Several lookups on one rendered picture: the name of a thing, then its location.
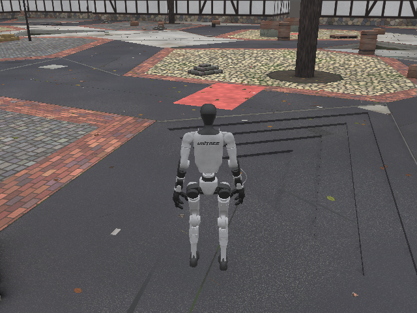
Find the robot left thigh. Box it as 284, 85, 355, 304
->
186, 182, 201, 227

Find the left robot shin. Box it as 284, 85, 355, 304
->
189, 215, 199, 258

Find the right robot forearm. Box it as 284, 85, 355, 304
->
231, 158, 244, 189

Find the left robot upper arm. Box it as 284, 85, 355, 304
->
180, 132, 195, 169

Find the left robot forearm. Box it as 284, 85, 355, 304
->
174, 160, 186, 192

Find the right robot hand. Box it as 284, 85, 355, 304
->
230, 188, 245, 205

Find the left robot hand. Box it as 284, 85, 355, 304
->
173, 191, 188, 209

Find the right robot upper arm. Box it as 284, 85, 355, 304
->
222, 132, 238, 168

